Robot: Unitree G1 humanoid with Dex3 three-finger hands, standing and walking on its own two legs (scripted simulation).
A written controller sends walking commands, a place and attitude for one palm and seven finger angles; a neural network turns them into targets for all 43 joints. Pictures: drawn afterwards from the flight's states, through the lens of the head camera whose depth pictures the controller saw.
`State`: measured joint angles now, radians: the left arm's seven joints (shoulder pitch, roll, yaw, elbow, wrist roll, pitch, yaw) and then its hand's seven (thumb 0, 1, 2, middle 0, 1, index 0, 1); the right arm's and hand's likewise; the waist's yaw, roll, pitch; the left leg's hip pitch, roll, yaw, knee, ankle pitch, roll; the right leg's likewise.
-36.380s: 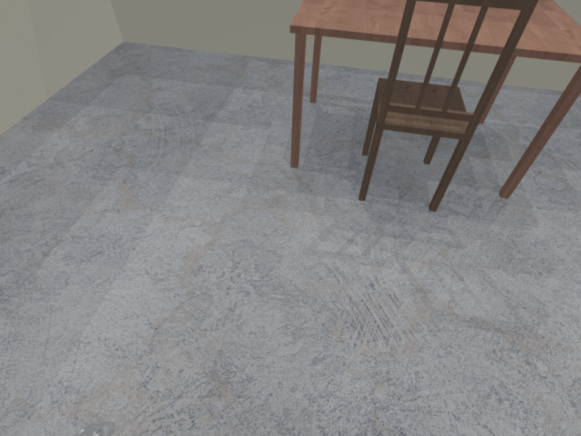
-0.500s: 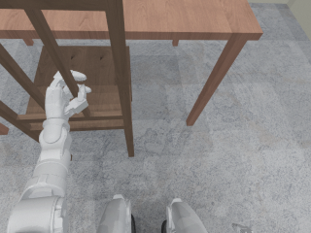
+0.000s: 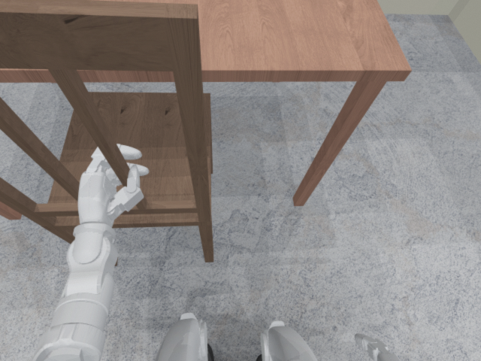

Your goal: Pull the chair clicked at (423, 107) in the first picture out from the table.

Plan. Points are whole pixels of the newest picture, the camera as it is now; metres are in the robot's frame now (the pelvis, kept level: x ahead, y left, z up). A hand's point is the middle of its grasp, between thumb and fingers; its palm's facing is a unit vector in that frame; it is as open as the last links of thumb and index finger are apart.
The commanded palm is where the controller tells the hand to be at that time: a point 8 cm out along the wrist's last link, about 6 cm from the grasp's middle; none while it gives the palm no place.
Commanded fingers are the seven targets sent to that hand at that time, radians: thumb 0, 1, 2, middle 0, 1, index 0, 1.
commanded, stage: hook a spindle and tug to test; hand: left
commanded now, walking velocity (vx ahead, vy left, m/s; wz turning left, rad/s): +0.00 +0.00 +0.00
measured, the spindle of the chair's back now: (46, 160) +0.42 +0.30 +0.05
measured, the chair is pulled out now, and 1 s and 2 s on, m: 0.02 0.14 0.20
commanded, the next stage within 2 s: step backward, pulling the chair out in 0.06 s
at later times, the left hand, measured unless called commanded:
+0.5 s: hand (141, 196) +0.37 +0.15 +0.03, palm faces +0.09 -0.99 -0.10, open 4.9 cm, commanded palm +0.34 +0.20 +0.03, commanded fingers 0.00 0.90 0.90 -0.50 -1.45 -0.50 -1.45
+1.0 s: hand (155, 247) +0.29 +0.12 +0.03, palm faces +0.01 -0.99 -0.15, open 4.9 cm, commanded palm +0.27 +0.17 +0.04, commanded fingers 0.00 0.90 0.90 -0.50 -1.45 -0.50 -1.45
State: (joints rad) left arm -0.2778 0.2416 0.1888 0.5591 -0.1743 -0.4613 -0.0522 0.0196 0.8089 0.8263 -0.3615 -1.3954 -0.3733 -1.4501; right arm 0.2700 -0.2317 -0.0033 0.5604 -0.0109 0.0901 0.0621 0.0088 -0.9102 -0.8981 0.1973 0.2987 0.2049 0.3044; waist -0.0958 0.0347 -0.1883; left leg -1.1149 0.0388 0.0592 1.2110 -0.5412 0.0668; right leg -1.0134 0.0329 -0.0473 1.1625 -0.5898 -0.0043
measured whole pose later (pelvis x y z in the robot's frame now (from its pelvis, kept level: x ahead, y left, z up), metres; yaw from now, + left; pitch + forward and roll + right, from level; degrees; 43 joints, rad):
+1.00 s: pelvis -0.05 -0.01 +0.09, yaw +0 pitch +5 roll -2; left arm -0.36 0.18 0.02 0.93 -0.08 -0.21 0.08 0.04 0.78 0.83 -0.29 -1.10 -0.49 -1.45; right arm 0.23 -0.24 0.02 0.63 0.04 0.13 -0.12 0.01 -0.91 -0.90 0.20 0.30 0.21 0.30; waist -0.08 0.03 0.07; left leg -0.46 0.02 0.09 0.56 -0.18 0.05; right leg -0.38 0.03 -0.02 0.53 -0.23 -0.01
